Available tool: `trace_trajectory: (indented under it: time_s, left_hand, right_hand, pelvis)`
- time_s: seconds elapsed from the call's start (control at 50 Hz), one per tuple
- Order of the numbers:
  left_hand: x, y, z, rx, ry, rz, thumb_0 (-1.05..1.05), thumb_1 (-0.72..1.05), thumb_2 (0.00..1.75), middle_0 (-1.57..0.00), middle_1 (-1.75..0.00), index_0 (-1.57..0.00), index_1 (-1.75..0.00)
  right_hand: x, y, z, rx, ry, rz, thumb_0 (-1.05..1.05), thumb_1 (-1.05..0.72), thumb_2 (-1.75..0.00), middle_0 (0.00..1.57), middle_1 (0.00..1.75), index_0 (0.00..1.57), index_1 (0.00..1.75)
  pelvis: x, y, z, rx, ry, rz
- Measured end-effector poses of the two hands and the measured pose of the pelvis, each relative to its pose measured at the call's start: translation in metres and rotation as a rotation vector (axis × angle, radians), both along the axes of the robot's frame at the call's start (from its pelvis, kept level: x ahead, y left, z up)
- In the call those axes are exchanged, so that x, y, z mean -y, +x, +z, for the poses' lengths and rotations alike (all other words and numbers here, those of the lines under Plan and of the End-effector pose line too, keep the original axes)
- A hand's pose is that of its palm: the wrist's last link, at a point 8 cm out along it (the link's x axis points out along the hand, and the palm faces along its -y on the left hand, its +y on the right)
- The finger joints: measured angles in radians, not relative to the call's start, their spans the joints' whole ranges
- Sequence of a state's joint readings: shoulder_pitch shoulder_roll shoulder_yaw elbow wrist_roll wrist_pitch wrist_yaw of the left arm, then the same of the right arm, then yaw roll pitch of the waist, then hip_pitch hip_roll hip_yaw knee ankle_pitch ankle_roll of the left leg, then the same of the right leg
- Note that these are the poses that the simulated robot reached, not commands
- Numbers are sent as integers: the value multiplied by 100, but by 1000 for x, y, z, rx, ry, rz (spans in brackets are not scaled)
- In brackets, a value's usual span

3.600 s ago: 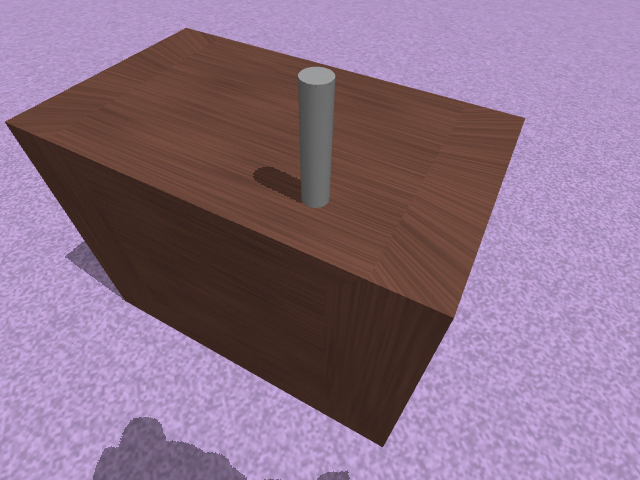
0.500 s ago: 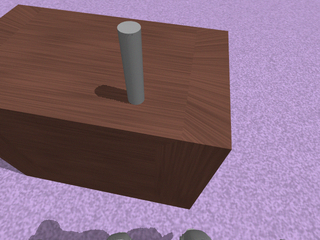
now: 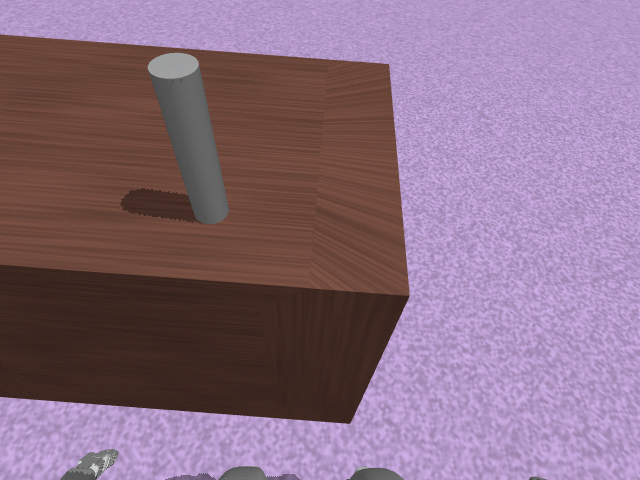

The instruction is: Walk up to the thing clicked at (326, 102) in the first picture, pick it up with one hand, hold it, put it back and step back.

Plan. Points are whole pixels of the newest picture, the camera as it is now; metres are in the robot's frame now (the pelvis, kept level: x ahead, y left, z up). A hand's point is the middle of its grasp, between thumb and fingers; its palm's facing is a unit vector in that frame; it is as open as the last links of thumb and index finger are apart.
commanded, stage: walk up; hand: left
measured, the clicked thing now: (196, 151) +0.48 +0.20 +0.12
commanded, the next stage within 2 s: stand in 1.60 s
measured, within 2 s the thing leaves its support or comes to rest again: neither
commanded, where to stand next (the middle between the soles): +0.05 +0.00 m, yaw -1 degrees
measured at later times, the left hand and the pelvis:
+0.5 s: hand out of the picture +0.08 +0.24 -0.12, palm faces -0.06 -0.91 -0.40, open 7.4 cm; pelvis -0.02 -0.02 +0.01, yaw -3 degrees
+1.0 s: hand out of the picture +0.09 +0.25 -0.12, palm faces -0.07 -0.94 -0.34, open 7.4 cm; pelvis -0.02 +0.00 +0.03, yaw -3 degrees
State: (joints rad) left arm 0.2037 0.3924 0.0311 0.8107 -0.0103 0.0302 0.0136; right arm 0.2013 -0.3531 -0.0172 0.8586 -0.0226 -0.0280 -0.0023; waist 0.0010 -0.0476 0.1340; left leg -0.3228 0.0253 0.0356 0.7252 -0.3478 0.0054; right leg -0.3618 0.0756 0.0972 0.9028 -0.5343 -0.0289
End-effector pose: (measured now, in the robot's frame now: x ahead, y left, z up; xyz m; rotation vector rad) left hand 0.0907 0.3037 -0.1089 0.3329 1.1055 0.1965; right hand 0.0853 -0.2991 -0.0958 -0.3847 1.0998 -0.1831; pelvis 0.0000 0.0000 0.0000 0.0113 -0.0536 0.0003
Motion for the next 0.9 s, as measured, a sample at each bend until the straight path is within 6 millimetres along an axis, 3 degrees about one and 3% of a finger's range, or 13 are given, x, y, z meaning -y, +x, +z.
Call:
trace_trajectory:
  time_s: [0.14, 0.22, 0.32, 0.68, 0.9]
  left_hand:
    - [7, -2, 7, -10, 8, -28, 1, 90, 90, -21, -30, -21, -30]
    - [14, -18, 11, -27, 47, -20, 0, 90, 90, -21, -30, -21, -30]
    - [16, -32, 17, -76, 65, -22, 1, 90, 90, -21, -30, -21, -30]
    - [20, 9, 28, 0, 8, -54, 1, 90, 90, -21, -30, -21, -30]
    - [15, 2, 24, -54, -13, -39, 0, 90, 90, -21, -30, -21, -30]
  right_hand:
    - [18, -6, 6, 12, 3, -11, 1, -90, -90, 21, 31, 20, 30]
    - [34, -6, -2, 0, 12, -37, 1, -90, -90, 20, 30, 20, 30]
    - [40, -8, -7, 12, 33, -78, 1, -90, -90, 20, 30, 20, 30]
    - [7, -53, -4, -99, 92, -123, 1, -90, -90, 20, 30, 20, 30]
    - [6, -56, 7, -117, 67, -147, 1, -90, -90, 20, 30, 20, 30]
  pelvis:
    - [15, -6, 5, -11, -26, -29]
    - [24, -10, 3, 2, -50, -29]
    - [22, -9, 5, -8, -18, -39]
    - [9, -20, 24, 8, -6, -52]
    - [3, -19, 30, 2, -11, -57]
